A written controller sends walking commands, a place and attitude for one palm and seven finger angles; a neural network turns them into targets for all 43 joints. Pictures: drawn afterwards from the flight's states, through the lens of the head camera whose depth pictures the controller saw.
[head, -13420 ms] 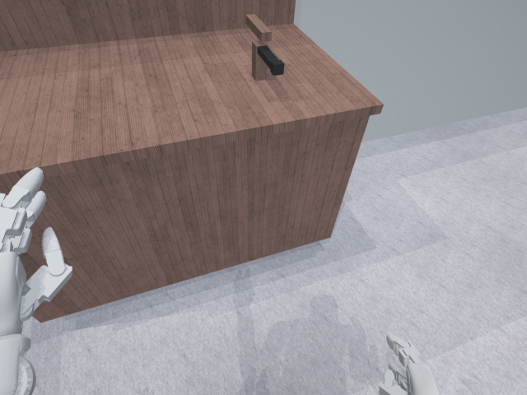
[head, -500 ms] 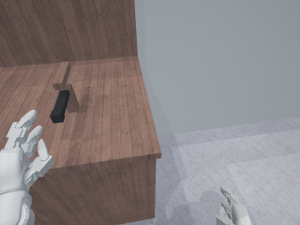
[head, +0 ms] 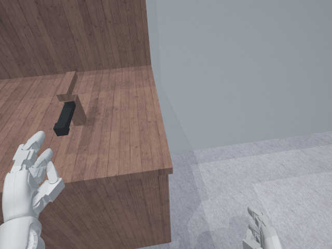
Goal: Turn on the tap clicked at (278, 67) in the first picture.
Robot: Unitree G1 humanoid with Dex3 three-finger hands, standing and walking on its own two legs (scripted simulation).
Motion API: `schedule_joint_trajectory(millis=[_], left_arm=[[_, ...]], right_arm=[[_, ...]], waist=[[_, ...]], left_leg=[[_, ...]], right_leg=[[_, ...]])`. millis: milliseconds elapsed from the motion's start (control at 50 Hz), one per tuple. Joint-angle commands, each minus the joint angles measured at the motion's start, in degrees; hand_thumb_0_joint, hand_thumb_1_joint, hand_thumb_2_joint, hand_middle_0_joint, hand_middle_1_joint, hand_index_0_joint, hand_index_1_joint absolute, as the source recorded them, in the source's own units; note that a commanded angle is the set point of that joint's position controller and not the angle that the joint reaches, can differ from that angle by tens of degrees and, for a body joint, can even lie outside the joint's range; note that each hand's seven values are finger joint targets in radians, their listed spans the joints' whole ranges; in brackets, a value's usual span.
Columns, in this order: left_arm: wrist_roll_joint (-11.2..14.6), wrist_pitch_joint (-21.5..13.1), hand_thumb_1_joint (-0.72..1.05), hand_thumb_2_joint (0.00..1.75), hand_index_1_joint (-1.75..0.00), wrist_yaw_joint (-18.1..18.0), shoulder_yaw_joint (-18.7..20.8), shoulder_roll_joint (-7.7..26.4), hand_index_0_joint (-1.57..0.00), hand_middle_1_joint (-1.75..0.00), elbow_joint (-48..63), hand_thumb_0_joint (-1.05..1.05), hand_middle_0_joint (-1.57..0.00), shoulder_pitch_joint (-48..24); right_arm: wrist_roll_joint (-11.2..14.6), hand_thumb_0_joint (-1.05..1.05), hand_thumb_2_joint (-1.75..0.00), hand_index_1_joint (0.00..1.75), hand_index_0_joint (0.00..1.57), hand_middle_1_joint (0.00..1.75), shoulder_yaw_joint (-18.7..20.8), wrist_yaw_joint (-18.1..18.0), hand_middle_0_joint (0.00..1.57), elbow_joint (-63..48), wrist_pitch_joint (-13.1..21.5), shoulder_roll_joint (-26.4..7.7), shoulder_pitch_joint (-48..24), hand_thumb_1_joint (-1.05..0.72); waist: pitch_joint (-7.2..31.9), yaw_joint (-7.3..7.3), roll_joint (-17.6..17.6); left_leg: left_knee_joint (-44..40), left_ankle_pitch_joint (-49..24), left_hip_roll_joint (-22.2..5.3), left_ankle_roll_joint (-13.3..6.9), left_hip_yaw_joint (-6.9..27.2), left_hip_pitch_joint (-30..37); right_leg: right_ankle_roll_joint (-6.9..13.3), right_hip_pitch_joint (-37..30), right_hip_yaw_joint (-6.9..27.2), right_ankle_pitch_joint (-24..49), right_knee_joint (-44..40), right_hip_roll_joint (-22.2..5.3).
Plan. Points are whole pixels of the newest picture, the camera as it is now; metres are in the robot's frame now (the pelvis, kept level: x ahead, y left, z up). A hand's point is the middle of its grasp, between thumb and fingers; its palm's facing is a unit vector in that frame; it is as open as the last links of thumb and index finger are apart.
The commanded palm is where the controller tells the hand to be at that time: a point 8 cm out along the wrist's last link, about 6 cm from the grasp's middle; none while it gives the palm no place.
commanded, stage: turn the palm inward beside the body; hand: left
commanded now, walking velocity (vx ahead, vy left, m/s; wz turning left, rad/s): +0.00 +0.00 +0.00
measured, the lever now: (61, 128) +0.36 +0.34 +0.11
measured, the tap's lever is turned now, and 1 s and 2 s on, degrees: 0 0 0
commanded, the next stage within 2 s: reach beside the lever's end, fingers flat in 0.38 s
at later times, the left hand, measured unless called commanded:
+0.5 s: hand (71, 177) +0.19 +0.21 +0.15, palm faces +0.47 -0.87 -0.13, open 7.4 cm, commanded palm +0.14 +0.26 +0.16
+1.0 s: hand (61, 168) +0.22 +0.26 +0.14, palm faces +0.49 -0.86 -0.12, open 7.4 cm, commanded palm +0.18 +0.30 +0.15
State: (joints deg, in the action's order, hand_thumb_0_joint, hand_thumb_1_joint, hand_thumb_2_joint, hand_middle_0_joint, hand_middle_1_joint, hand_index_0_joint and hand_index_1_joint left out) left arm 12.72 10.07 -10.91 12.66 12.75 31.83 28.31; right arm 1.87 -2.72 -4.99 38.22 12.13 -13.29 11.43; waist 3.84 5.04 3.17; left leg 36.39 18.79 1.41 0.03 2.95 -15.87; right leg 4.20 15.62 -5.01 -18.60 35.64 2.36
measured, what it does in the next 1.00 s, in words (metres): stands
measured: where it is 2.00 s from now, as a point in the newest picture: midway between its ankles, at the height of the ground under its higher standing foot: outside the picture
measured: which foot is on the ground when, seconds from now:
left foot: down 0.00-1.00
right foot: down 0.00-1.00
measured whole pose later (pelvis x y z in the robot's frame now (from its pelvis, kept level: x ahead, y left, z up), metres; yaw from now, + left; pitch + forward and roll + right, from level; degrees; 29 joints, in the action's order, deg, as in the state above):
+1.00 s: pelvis +0.01 +0.00 +0.00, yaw +0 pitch +0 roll +0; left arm 14.1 7.8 -8.3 17.2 13.8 20.7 21.4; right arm 2.2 -1.8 -5.8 39.4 13.4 -13.4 11.9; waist 3.4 4.3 2.8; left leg 34.7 18.8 1.3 0.0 2.7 -15.7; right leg 4.2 15.7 -4.6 -18.6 34.2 2.5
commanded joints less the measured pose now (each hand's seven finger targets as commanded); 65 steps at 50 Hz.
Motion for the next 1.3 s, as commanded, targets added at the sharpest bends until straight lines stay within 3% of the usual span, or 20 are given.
schedule_joint_trajectory(millis=[0,60,160,240,320,460,540,600,660,740,760,840,860,880,1060,1100,1140,1160,1240,1280], left_arm=[[-0.32,-3.42,0.90,0.90,-0.30,-0.13,4.43,7.71,-0.20,-0.30,12.72,0.00,-0.20,-5.86],[-0.52,-3.05,0.90,0.90,-0.30,-0.23,5.74,9.00,-0.20,-0.30,13.10,0.00,-0.20,-5.67],[-0.21,-3.22,0.90,0.90,-0.30,-0.16,6.36,9.15,-0.20,-0.30,12.44,0.00,-0.20,-4.84],[0.04,-3.91,0.90,0.90,-0.30,0.11,5.14,7.59,-0.20,-0.30,12.57,0.00,-0.20,-4.55],[0.16,-3.88,0.90,0.90,-0.30,0.13,5.34,7.74,-0.20,-0.30,12.07,0.00,-0.20,-4.89],[-0.44,-4.52,0.90,0.90,-0.30,-0.08,6.25,8.66,-0.20,-0.30,12.60,0.00,-0.20,-3.90],[0.64,-4.42,0.90,0.90,-0.30,0.45,7.58,8.69,-0.20,-0.30,9.49,0.00,-0.20,-5.25],[0.97,-4.53,0.90,0.90,-0.30,0.71,10.13,10.44,-0.20,-0.30,7.54,0.00,-0.20,-6.65],[0.80,-5.15,0.90,0.90,-0.30,1.42,9.20,10.42,-0.20,-0.30,6.89,0.00,-0.20,-10.22],[1.14,-6.39,0.90,0.90,-0.30,2.27,8.73,10.21,-0.20,-0.30,5.31,0.00,-0.20,-12.20],[0.77,-6.38,0.90,0.90,-0.30,2.29,9.29,10.84,-0.20,-0.30,4.64,0.00,-0.20,-11.71],[1.22,-6.38,0.90,0.90,-0.30,2.63,9.63,10.70,-0.20,-0.30,2.49,0.00,-0.20,-12.05],[0.83,-6.14,0.90,0.90,-0.30,2.19,11.70,12.57,-0.20,-0.30,1.80,0.00,-0.20,-12.32],[1.04,-6.05,0.90,0.90,-0.30,2.27,10.29,10.81,-0.20,-0.30,1.70,0.00,-0.20,-13.06],[0.23,-7.78,0.90,0.90,-0.28,2.30,9.87,10.79,-0.19,-0.28,-0.11,0.00,-0.19,-14.64],[0.74,-8.07,0.90,0.90,-0.27,2.35,11.11,11.34,-0.19,-0.27,-1.71,0.00,-0.19,-14.40],[0.81,-8.29,0.90,0.90,-0.27,2.70,11.36,11.65,-0.19,-0.27,-1.80,0.00,-0.19,-14.82],[0.27,-8.37,0.90,0.90,-0.26,2.61,11.45,12.08,-0.19,-0.26,-1.50,0.00,-0.19,-15.08],[0.82,-9.19,0.90,0.90,-0.25,2.50,12.16,12.33,-0.18,-0.25,-3.58,0.00,-0.18,-17.47],[0.43,-9.84,0.90,0.90,-0.25,2.71,10.34,11.22,-0.18,-0.25,-3.63,0.00,-0.18,-20.09]], right_arm=[[0.37,0.00,-0.90,0.30,0.20,0.30,2.29,-0.60,0.20,-10.05,3.99,-5.69,-9.62,-0.90],[0.34,0.00,-0.90,0.30,0.20,0.30,2.37,-0.70,0.20,-9.60,4.04,-5.60,-9.66,-0.90],[0.25,0.00,-0.90,0.30,0.20,0.30,2.41,-0.61,0.20,-9.57,4.17,-5.62,-9.03,-0.90],[0.35,0.00,-0.90,0.30,0.20,0.30,2.61,-0.32,0.20,-9.95,4.47,-5.64,-8.60,-0.90],[0.38,0.00,-0.90,0.30,0.20,0.30,2.55,-0.46,0.20,-10.03,4.50,-5.53,-8.51,-0.90],[0.27,0.00,-0.90,0.30,0.20,0.30,2.65,-0.50,0.20,-9.66,4.83,-5.53,-8.12,-0.90],[0.34,0.00,-0.90,0.30,0.20,0.30,2.93,-0.79,0.20,-9.52,4.51,-5.75,-8.00,-0.90],[0.51,0.00,-0.90,0.30,0.20,0.30,2.93,-0.98,0.20,-8.80,4.32,-5.62,-7.72,-0.90],[0.59,0.00,-0.90,0.30,0.20,0.30,2.82,-1.29,0.20,-8.29,4.55,-5.68,-7.95,-0.90],[0.45,0.00,-0.90,0.30,0.20,0.30,3.04,-1.44,0.20,-8.30,5.42,-6.08,-7.65,-0.90],[0.50,0.00,-0.90,0.30,0.20,0.30,3.01,-1.45,0.20,-7.92,5.33,-5.98,-7.66,-0.90],[0.44,0.00,-0.90,0.30,0.20,0.30,3.13,-1.46,0.20,-8.32,5.35,-6.32,-7.47,-0.90],[0.53,0.00,-0.90,0.30,0.20,0.30,3.16,-1.59,0.20,-7.76,4.92,-6.11,-7.66,-0.90],[0.55,0.00,-0.90,0.30,0.20,0.30,3.08,-1.51,0.20,-8.23,4.79,-5.98,-7.83,-0.90],[0.29,0.00,-0.90,0.30,0.20,0.30,3.21,-1.33,0.20,-7.83,4.48,-6.25,-7.19,-0.90],[0.17,0.00,-0.90,0.30,0.20,0.30,3.51,-1.42,0.20,-7.86,4.43,-6.56,-6.85,-0.90],[0.22,0.00,-0.90,0.30,0.20,0.30,3.61,-1.36,0.20,-7.94,4.19,-6.59,-6.86,-0.90],[0.26,0.00,-0.90,0.30,0.20,0.30,3.48,-1.40,0.20,-7.65,3.98,-6.45,-7.07,-0.90],[0.22,0.00,-0.90,0.30,0.20,0.30,3.65,-1.46,0.20,-7.46,3.79,-6.60,-6.89,-0.90],[0.37,0.00,-0.90,0.30,0.20,0.30,3.41,-1.51,0.20,-7.33,3.84,-6.43,-7.28,-0.90]], waist=[[0.44,-0.34,-2.30],[0.65,0.07,-0.96],[1.35,0.15,-2.64],[2.05,-0.21,-2.87],[1.40,-0.26,-4.20],[1.93,0.20,-1.73],[2.61,-0.32,-5.38],[2.04,-0.16,-2.93],[1.43,-0.70,-1.06],[2.62,-0.98,-2.45],[2.23,-0.52,-0.54],[3.16,-0.53,-3.26],[2.83,-0.02,-1.24],[2.80,-0.55,-1.61],[3.04,-0.67,0.63],[4.05,-0.77,-2.31],[4.68,-0.82,-1.80],[3.85,-0.56,0.84],[4.38,-1.19,-1.20],[3.51,-1.82,1.32]], left_leg=[[-5.54,-5.56,0.00,-1.86,-0.56,-1.67],[-5.09,-6.43,0.00,-1.85,-0.88,-1.43],[-4.54,-7.99,0.09,-1.96,-0.98,-1.66],[-4.15,-9.03,0.08,-1.93,-1.12,-1.67],[-4.24,-7.90,0.04,-2.00,-0.93,-2.19],[-4.33,-9.33,0.17,-1.98,-1.12,-1.23],[-4.15,-9.09,0.17,-2.04,-1.10,-2.05],[-4.51,-9.33,0.12,-1.84,-1.04,-2.17],[-4.61,-8.76,0.27,-1.99,-1.19,-1.36],[-5.06,-9.51,0.32,-1.98,-0.75,-0.91],[-5.41,-9.17,0.30,-1.86,-0.88,-0.81],[-5.72,-9.71,0.37,-1.86,-0.67,-1.25],[-6.12,-9.68,0.33,-1.64,-0.82,-1.04],[-6.27,-9.84,0.34,-1.59,-0.78,-0.95],[-6.64,-12.40,0.07,-0.85,-0.51,0.37],[-6.57,-12.80,0.03,-0.94,-0.44,0.19],[-6.43,-13.53,0.14,-0.79,-0.61,0.13],[-6.69,-13.51,0.12,-0.52,-0.62,0.49],[-6.66,-12.72,0.10,-0.46,-0.33,0.17],[-6.95,-11.70,0.05,-0.23,-0.18,0.70]], right_leg=[[-3.63,-0.17,4.72,2.74,-9.46,-3.47],[-3.80,-0.79,5.41,4.03,-9.94,-3.81],[-4.34,-1.61,5.69,7.82,-9.42,-3.96],[-4.63,-2.06,5.94,11.14,-8.72,-4.40],[-4.81,-1.77,6.24,9.19,-9.38,-4.43],[-4.33,-1.98,5.47,10.68,-8.76,-4.03],[-5.01,-2.62,6.13,12.09,-8.93,-4.34],[-4.73,-2.86,6.30,12.22,-9.11,-4.35],[-4.55,-1.73,6.31,10.27,-9.67,-4.12],[-4.24,-2.13,5.62,10.80,-9.00,-3.83],[-3.98,-1.90,5.37,9.57,-9.23,-3.63],[-3.99,-2.56,4.97,10.40,-8.73,-3.46],[-3.72,-2.65,4.90,9.66,-8.97,-3.29],[-3.72,-2.38,4.67,9.75,-8.83,-3.38],[-2.95,-1.92,3.46,11.71,-7.68,-2.66],[-3.07,-2.48,3.42,12.52,-7.48,-2.55],[-3.03,-2.72,3.49,13.34,-7.29,-2.65],[-2.80,-2.23,3.43,12.58,-7.50,-2.60],[-2.81,-1.81,3.36,11.61,-7.45,-2.44],[-2.68,-0.56,3.37,10.00,-7.59,-2.47]])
